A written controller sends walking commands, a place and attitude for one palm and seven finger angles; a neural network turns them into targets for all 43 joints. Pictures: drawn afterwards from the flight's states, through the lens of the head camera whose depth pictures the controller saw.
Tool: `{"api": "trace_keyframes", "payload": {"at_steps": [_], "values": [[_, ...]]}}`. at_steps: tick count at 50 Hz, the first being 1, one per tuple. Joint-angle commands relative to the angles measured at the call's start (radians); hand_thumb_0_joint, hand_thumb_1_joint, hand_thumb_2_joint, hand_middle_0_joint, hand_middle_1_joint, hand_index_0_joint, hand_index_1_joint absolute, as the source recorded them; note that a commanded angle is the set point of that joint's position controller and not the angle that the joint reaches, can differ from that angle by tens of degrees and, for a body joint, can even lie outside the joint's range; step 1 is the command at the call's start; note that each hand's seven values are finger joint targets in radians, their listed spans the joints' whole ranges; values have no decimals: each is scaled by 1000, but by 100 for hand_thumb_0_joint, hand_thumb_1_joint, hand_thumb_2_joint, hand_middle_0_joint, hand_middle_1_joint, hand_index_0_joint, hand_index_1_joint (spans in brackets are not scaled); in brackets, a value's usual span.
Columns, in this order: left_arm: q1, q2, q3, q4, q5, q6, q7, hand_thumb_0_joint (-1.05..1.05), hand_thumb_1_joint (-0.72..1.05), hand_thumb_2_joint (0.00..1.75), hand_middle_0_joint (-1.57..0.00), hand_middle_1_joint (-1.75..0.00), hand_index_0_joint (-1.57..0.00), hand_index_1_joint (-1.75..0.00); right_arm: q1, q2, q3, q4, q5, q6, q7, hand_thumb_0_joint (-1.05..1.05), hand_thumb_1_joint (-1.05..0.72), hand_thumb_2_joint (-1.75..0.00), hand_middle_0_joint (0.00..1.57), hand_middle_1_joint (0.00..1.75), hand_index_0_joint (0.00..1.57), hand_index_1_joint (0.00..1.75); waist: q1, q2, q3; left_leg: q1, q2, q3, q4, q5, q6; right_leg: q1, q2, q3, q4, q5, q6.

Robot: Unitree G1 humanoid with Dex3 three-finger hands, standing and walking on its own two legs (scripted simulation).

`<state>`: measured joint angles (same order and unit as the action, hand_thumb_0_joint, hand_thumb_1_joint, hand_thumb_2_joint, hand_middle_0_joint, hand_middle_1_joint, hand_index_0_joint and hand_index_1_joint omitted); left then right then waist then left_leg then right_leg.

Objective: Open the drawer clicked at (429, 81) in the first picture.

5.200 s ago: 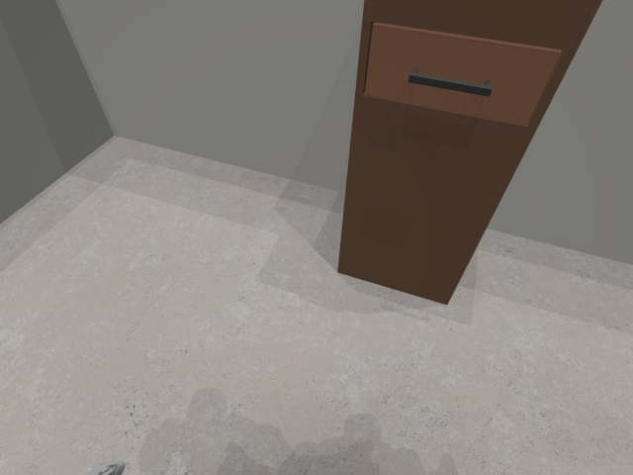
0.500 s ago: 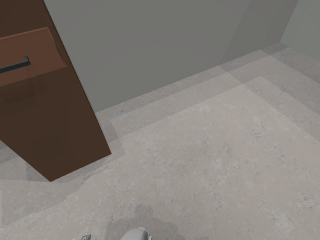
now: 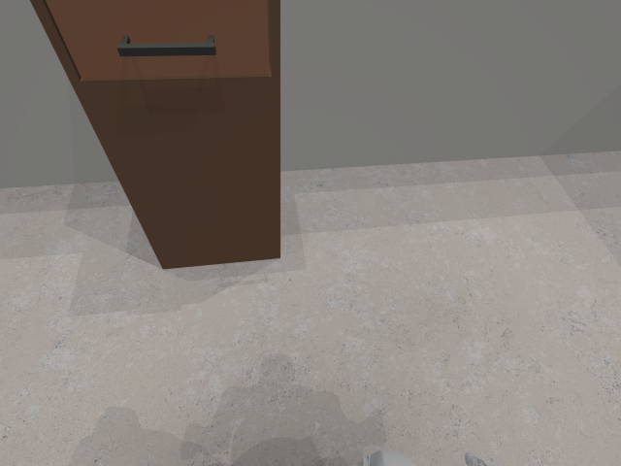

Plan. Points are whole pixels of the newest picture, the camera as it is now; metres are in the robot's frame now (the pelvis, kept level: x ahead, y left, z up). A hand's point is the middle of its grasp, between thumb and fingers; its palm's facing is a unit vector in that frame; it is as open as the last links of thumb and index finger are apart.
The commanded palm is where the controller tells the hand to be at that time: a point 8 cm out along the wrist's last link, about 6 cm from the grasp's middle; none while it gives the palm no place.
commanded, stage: turn to face it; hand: left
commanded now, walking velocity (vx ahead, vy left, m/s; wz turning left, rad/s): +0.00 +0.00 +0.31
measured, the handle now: (168, 44) +0.80 +0.35 +0.08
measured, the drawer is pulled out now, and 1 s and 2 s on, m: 0.00 0.00 0.00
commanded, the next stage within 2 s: take the last steps up to it in 0.24 s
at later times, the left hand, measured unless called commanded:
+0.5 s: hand out of the picture +0.01 +0.17 -0.16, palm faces +0.22 -0.95 -0.23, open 7.3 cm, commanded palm none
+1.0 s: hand (178, 462) +0.14 +0.19 -0.17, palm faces +0.17 -0.97 -0.18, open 7.3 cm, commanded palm none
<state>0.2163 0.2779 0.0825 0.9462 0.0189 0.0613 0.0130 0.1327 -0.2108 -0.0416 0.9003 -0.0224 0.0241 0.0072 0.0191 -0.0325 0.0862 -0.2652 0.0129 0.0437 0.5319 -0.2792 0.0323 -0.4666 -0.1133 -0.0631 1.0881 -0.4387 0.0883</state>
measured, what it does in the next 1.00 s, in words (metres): walks ahead: right foot, then left foot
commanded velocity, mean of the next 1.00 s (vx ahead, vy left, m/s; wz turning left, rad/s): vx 0.20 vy -0.03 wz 0.09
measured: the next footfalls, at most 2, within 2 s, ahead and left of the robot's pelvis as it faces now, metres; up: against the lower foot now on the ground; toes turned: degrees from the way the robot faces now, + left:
right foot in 0.22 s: +0.05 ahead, -0.14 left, +0.00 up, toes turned -1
left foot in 0.60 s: +0.04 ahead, +0.12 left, +0.00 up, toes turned +17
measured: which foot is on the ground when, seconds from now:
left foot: down 0.00-0.22, up 0.24-0.58, down 0.60-1.00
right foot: up 0.00-0.20, down 0.22-0.60, up 0.62-1.00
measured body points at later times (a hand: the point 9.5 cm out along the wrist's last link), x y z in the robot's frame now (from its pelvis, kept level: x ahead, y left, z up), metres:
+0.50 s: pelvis +0.01 -0.02 +0.00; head +0.02 -0.03 +0.45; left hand +0.00 +0.22 -0.14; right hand +0.10 -0.26 -0.15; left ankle -0.03 +0.11 -0.69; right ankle +0.01 -0.14 -0.74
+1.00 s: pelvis +0.11 +0.01 +0.00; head +0.12 +0.00 +0.45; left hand +0.13 +0.24 -0.15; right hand +0.05 -0.21 -0.16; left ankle +0.00 +0.11 -0.74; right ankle +0.22 -0.11 -0.71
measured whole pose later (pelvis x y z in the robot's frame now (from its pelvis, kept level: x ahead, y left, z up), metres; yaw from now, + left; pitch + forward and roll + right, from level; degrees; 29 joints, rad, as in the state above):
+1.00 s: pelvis +0.11 +0.01 +0.00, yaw +9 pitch -2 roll +0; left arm 0.21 0.17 0.07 1.06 0.03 0.01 -0.02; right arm 0.44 -0.11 -0.04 1.15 -0.03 -0.03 -0.02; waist -0.04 0.00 0.04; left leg 0.01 0.05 0.13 0.36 -0.34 -0.02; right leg -0.44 -0.10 -0.11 0.70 -0.25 0.03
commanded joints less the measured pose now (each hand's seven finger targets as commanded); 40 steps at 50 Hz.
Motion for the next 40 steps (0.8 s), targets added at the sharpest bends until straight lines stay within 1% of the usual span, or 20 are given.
{"api": "trace_keyframes", "payload": {"at_steps": [1, 5, 9, 10, 11, 12, 13, 14, 15, 17, 24, 26, 28, 29, 30, 31, 32, 34, 36, 40], "values": [[-8, 36, -2, -87, -6, -27, -1, 0, 90, 90, -20, -30, -20, -30, 48, -198, -54, -36, -1, -16, -17, 0, -90, -90, 20, 30, 20, 30, -41, 178, -135, 151, 233, -204, -176, 504, 135, -18, 10, 20, -105, 10, 6], [-21, 22, -10, -93, -9, -35, 5, 0, 90, 90, -20, -30, -20, -30, 49, -193, -56, -27, -5, -6, -15, 0, -90, -90, 20, 30, 20, 30, -47, 199, -121, 105, 227, -247, -157, 486, 137, 84, 47, 7, -282, -5, -7], [84, 31, -9, -63, -10, -58, 11, 0, 90, 90, -20, -30, -20, -30, 22, -174, -56, -27, 4, -4, -12, 0, -90, -90, 20, 30, 20, 30, 10, 154, -141, 8, 163, -239, -47, 391, 71, 312, 60, -5, -638, 239, -22], [104, 81, -1, -57, -1, -72, 17, 0, 90, 90, -20, -30, -20, -30, 40, -132, -52, -26, 12, -7, -6, 0, -90, -90, 20, 30, 20, 30, 14, 38, -163, -80, 98, -184, 58, 247, 13, 425, -43, 98, -726, 349, -50], [117, 161, 13, -55, 12, -82, 24, 0, 90, 90, -20, -30, -20, -30, 52, -64, -38, -47, 16, -10, -2, 0, -90, -90, 20, 30, 20, 30, 14, -220, -155, -248, -43, -49, 237, -133, -54, 496, -275, 329, -756, 549, -151], [130, 173, 11, -64, 5, -79, 22, 0, 90, 90, -20, -30, -20, -30, 23, -93, -46, -55, 10, 7, -9, 0, -90, -90, 20, 30, 20, 30, 36, -208, -156, -230, -35, -102, 403, -331, -56, 386, -365, 359, -773, 588, -244], [86, 155, 14, -68, 5, -79, 25, 0, 90, 90, -20, -30, -20, -30, 14, -97, -51, -43, 6, 20, -9, 0, -90, -90, 20, 30, 20, 30, 20, -230, -114, -245, -21, -124, 523, -309, -55, 319, -327, 338, -790, 533, -259], [45, 122, 6, -72, 4, -77, 25, 0, 90, 90, -20, -30, -20, -30, 19, -102, -54, -22, 5, 24, -5, 0, -90, -90, 20, 30, 20, 30, 3, -173, -72, -260, -11, -115, 605, -245, -59, 293, -279, 280, -788, 496, -251], [8, 94, 0, -76, 3, -75, 28, 0, 90, 90, -20, -30, -20, -30, 35, -100, -53, -3, 5, 23, 0, 0, -90, -90, 20, 30, 20, 30, -18, -112, -55, -266, 8, -103, 632, -197, -65, 288, -247, 206, -767, 529, -236], [1, 74, -7, -76, 7, -80, 26, 0, 90, 90, -20, -30, -20, -30, 58, -77, -46, 19, 5, 26, 3, 0, -90, -90, 20, 30, 20, 30, -25, -121, -55, -236, 12, -74, 610, -149, -79, 278, -204, 107, -756, 551, -212], [157, 88, -1, 31, 18, -97, 11, 0, 90, 90, -20, -30, -20, -30, -12, -35, -26, 13, -2, -7, 20, 0, -90, -90, 20, 30, 20, 30, 48, -142, -44, -181, 40, 30, 242, -165, -62, 355, -222, 146, -848, 141, -225], [143, 88, 0, 49, 16, -94, 7, 0, 90, 90, -20, -30, -20, -30, 40, -25, -21, 32, -2, -18, 18, 0, -90, -90, 20, 30, 20, 30, 23, -138, -30, -75, 32, 63, 113, -138, -48, 287, -199, 119, -838, 43, -211], [107, 71, -6, 61, 3, -87, 2, 0, 90, 90, -20, -30, -20, -30, 164, -25, -16, 84, -3, -34, 8, 0, -90, -90, 20, 30, 20, 30, -36, -75, -48, 154, 14, 105, -82, -15, -43, 163, -134, 41, -760, -40, -158], [101, 30, -16, 57, -3, -83, -3, 0, 90, 90, -20, -30, -20, -30, 242, -74, -24, 114, -3, -45, -1, 0, -90, -90, 20, 30, 20, 30, -68, 73, -72, 283, 81, -3, -154, -76, -24, 53, -80, -8, -634, -70, -119], [89, -28, -27, 35, -5, -82, -12, 0, 90, 90, -20, -30, -20, -30, 320, -156, -45, 131, -9, -48, -8, 0, -90, -90, 20, 30, 20, 30, -96, 313, -65, 345, 279, -277, -266, -230, 52, -99, 24, -102, -396, -88, -72], [20, -37, -35, -1, 2, -84, -14, 0, 90, 90, -20, -30, -20, -30, 376, -207, -53, 142, -13, -47, -16, 0, -90, -90, 20, 30, 20, 30, -130, 333, -10, 302, 400, -461, -377, -320, 134, -200, 60, -87, -219, -152, -72], [-40, -23, -27, -4, 11, -78, -11, 0, 90, 90, -20, -30, -20, -30, 369, -191, -49, 153, -15, -50, -24, 0, -90, -90, 20, 30, 20, 30, -133, 323, 46, 214, 415, -473, -414, -355, 152, -221, 29, -17, -81, -127, -81], [-16, -21, -20, 31, 9, -81, -28, 0, 90, 90, -20, -30, -20, -30, 266, -121, -25, 130, -9, -61, -30, 0, -90, -90, 20, 30, 20, 30, -76, 204, 107, 120, 353, -344, -419, -256, 137, -205, -16, 32, 1, 18, -84], [58, -38, -23, 76, 9, -80, -37, 0, 90, 90, -20, -30, -20, -30, 228, -91, -16, 130, -4, -78, -34, 0, -90, -90, 20, 30, 20, 30, -35, 173, 55, 126, 292, -198, -398, -71, 109, -136, -18, 18, -16, 111, -68], [51, -53, -24, 82, 6, -68, -34, 0, 90, 90, -20, -30, -20, -30, 283, -71, -18, 164, 4, -89, -38, 0, -90, -90, 20, 30, 20, 30, -31, 137, 41, 171, 278, -117, -395, 76, 121, -140, -18, 5, -92, 184, -50]]}}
